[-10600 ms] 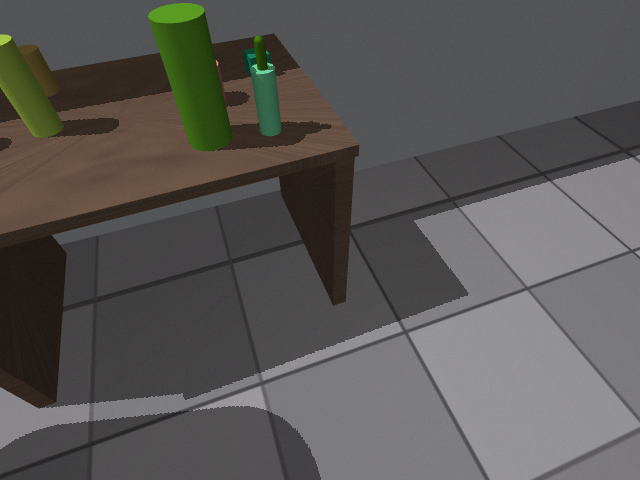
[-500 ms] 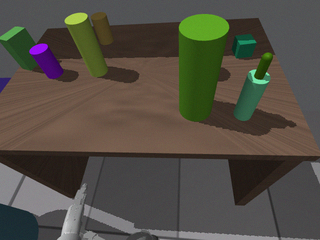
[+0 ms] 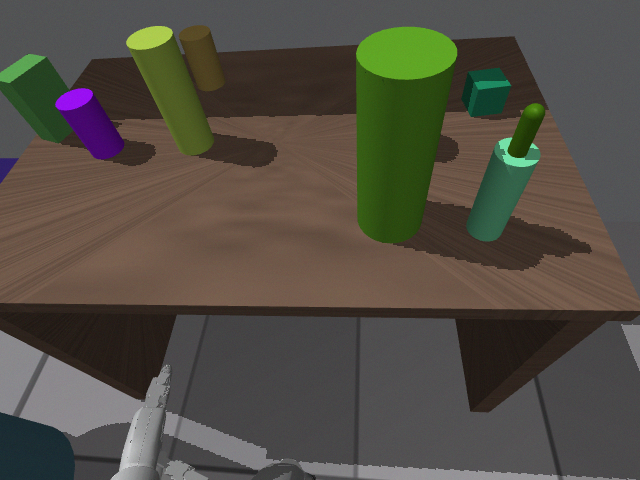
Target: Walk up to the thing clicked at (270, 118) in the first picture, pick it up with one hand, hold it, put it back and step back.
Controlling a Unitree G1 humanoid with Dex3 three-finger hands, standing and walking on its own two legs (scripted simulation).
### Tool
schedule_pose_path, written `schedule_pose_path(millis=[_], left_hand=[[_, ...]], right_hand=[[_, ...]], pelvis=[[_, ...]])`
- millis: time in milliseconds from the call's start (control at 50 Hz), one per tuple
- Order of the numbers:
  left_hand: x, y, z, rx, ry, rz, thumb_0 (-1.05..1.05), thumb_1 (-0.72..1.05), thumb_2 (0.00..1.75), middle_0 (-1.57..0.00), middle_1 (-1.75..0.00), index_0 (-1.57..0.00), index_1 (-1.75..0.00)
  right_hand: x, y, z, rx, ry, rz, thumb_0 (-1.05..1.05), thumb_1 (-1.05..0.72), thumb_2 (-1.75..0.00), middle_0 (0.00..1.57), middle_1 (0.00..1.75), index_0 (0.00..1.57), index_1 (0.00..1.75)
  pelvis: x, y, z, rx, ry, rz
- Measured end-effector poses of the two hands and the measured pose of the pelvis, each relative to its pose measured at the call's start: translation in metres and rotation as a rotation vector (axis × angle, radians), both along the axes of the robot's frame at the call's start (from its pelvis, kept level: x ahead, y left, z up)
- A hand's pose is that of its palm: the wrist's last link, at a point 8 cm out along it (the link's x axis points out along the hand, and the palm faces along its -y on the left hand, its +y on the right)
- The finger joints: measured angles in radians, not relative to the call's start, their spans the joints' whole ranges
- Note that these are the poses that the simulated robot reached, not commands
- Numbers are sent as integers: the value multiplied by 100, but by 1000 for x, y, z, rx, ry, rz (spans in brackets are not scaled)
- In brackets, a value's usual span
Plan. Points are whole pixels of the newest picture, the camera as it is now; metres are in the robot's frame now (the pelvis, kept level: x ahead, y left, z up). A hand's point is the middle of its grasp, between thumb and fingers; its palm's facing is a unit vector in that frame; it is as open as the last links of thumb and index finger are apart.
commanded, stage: go down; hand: right
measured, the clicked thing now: (505, 177) +0.49 -0.17 +0.09
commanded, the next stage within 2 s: approach in 0.02 s
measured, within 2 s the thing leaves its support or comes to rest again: neither
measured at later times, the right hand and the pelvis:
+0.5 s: hand (618, 221) +0.43 -0.30 +0.08, palm faces +0.03 +1.00 +0.03, open 17.6 cm; pelvis -0.02 +0.00 -0.02, yaw +0 degrees
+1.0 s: hand (517, 215) +0.47 -0.20 +0.04, palm faces +0.07 +1.00 +0.02, open 17.8 cm; pelvis -0.02 +0.00 -0.04, yaw +2 degrees
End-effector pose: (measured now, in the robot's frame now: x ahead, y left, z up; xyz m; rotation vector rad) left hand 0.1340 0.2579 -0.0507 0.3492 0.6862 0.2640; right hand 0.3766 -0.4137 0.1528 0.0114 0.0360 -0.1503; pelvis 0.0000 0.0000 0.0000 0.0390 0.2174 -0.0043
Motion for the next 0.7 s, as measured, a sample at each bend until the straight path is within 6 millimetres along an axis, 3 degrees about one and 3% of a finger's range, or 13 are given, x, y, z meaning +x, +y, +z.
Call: schedule_pose_path(millis=[160, 320, 420, 620, 700], left_hand=[[-5, 0, -1, -3, -2, -3, -1, -54, 5, -6, -5, -6, -5], [-8, -3, -5, 1, 3, -22, -1, -55, 6, -6, -5, -6, -6], [-7, -5, -4, 5, -20, -37, -1, -55, 6, -7, -5, -6, -6], [-22, 1, -6, 26, -30, -8, -1, -53, 4, -7, -6, -7, -5], [-28, 6, -3, 42, -34, 14, -1, -53, 4, -7, -6, -7, -5]], right_hand=[[-1, -2, -2, -6, 16, 8, -2, 59, -5, 5, 5, 5, 6], [4, 9, -21, 0, 32, 42, -2, 59, -4, 5, 5, 5, 5], [18, 36, -49, 13, 59, 92, -1, 59, -4, 6, 5, 5, 5], [55, 107, -113, 48, 55, 140, -2, 59, -5, 5, 5, 5, 5], [67, 127, -126, 49, 32, 124, -2, 60, -5, 5, 5, 5, 6]], pelvis=[[-3, 0, -2, -1, 7, 2], [-9, 0, -7, -1, 23, -1], [-12, -1, -12, -3, 42, 1], [-20, -3, -28, -6, 94, 22], [-21, -4, -35, -7, 111, 36]])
